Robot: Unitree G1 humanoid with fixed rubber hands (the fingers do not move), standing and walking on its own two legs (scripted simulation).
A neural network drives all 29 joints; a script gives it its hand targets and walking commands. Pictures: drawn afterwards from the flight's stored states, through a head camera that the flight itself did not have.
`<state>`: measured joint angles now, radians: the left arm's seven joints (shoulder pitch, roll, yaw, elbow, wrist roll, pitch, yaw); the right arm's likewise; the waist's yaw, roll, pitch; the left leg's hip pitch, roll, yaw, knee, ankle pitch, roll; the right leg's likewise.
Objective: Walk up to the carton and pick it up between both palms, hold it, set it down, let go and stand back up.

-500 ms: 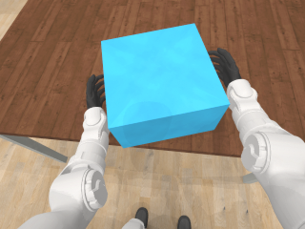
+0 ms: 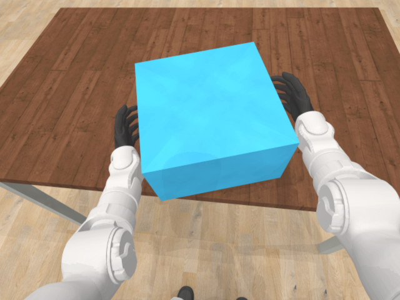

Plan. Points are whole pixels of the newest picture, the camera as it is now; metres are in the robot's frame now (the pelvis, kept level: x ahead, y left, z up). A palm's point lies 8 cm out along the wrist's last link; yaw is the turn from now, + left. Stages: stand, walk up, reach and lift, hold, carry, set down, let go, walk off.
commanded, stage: reach and lift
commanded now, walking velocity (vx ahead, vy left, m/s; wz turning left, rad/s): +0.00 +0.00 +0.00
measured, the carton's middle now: (207, 120) +0.48 +0.07 +0.03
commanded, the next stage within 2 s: none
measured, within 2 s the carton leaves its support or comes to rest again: neither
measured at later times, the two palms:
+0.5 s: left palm (102, 134) +0.37 +0.25 +0.11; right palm (303, 100) +0.46 -0.11 +0.13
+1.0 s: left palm (103, 129) +0.37 +0.24 +0.12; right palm (314, 120) +0.41 -0.12 +0.13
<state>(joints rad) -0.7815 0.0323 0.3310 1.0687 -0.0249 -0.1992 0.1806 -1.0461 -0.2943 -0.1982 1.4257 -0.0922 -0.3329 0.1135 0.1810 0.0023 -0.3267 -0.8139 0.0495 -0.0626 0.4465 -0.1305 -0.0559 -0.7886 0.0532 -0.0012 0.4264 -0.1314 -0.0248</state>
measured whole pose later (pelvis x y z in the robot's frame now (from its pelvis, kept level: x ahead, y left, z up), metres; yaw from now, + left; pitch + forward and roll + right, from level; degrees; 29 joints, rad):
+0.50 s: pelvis -0.01 +0.00 +0.02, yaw +1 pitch +14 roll +0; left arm -0.83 0.06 0.37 1.08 -0.02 -0.09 0.12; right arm -0.97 -0.25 -0.30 1.32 -0.12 -0.22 0.10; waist 0.18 -0.01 -0.21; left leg -0.50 0.04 -0.06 0.35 -0.10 -0.05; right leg -0.49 0.04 0.00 0.36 -0.12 -0.02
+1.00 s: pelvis -0.01 +0.02 +0.02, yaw +1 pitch +11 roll -1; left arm -0.75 0.13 0.17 1.01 -0.02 -0.01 0.13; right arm -0.73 -0.18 -0.18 0.99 0.05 -0.06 0.01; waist 0.09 -0.01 -0.21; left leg -0.43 0.02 -0.06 0.35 -0.11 -0.04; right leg -0.39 0.02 0.00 0.30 -0.10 -0.01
